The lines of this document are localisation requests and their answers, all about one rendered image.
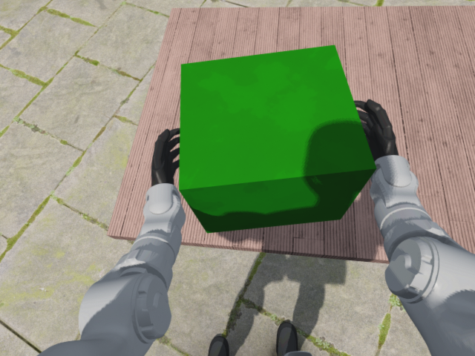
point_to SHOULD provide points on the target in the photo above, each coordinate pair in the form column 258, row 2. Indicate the robot foot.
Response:
column 287, row 339
column 219, row 347

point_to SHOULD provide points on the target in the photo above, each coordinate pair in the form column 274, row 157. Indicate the table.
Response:
column 417, row 62

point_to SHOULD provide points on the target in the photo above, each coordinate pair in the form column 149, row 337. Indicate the left robot hand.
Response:
column 163, row 168

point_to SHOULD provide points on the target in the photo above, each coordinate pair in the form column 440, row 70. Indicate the right robot upper arm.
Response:
column 435, row 283

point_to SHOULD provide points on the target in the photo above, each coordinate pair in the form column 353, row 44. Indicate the robot right foot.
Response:
column 287, row 339

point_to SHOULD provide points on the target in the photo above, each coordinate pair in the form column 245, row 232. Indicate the robot right forearm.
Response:
column 398, row 211

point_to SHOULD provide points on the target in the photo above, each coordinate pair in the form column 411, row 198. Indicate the right robot hand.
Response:
column 378, row 129

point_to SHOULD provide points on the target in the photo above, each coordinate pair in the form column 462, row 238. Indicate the left robot upper arm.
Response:
column 121, row 316

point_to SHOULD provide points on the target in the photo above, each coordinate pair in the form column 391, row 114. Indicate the robot left forearm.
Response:
column 156, row 247

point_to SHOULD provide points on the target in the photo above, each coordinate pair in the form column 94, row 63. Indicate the carton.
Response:
column 270, row 139

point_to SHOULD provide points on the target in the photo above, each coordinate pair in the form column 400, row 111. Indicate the robot left foot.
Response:
column 219, row 347

